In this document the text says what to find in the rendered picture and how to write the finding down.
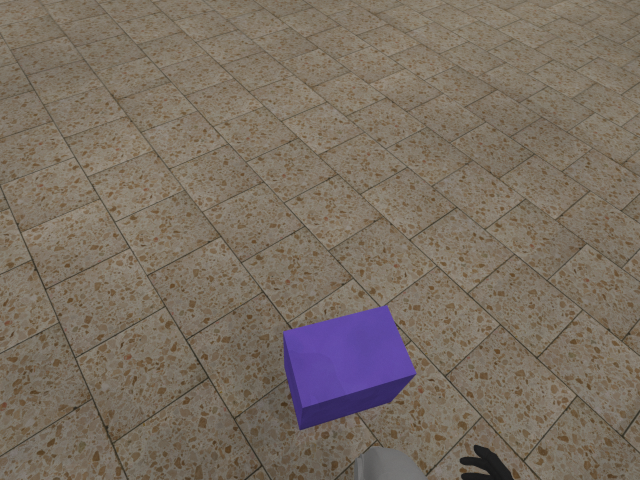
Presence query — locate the right robot thigh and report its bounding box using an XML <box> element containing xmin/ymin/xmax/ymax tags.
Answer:
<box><xmin>354</xmin><ymin>447</ymin><xmax>428</xmax><ymax>480</ymax></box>

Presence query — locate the carton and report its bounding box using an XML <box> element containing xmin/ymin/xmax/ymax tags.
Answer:
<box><xmin>283</xmin><ymin>305</ymin><xmax>417</xmax><ymax>430</ymax></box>

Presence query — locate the robot right hand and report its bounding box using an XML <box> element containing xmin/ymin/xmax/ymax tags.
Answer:
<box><xmin>460</xmin><ymin>445</ymin><xmax>514</xmax><ymax>480</ymax></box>

